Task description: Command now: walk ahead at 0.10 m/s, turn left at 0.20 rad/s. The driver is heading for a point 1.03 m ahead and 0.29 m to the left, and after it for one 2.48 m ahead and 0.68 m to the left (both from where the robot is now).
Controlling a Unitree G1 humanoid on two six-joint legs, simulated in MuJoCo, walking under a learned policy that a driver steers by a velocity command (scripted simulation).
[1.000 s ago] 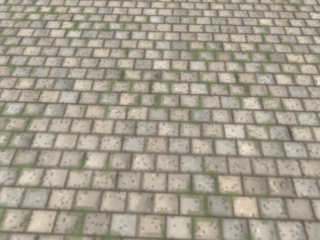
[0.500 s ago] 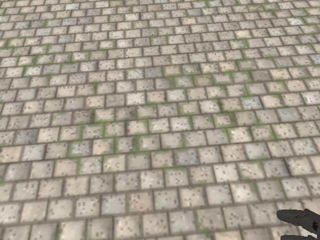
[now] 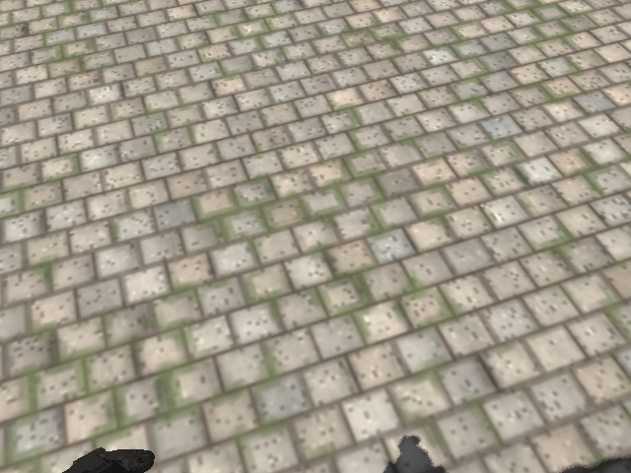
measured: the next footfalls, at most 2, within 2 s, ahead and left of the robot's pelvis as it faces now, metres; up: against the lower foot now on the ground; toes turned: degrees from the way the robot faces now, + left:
left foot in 0.34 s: +0.05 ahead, +0.14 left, +0.00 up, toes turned +13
right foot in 0.84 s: +0.14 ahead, -0.06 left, +0.00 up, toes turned +34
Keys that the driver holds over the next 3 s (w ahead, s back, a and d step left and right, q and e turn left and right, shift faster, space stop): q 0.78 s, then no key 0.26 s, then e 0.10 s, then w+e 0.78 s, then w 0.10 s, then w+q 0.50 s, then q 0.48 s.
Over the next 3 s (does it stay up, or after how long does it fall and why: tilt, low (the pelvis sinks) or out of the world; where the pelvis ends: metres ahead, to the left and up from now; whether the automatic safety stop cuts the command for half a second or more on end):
stays up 0.81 0.11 -0.01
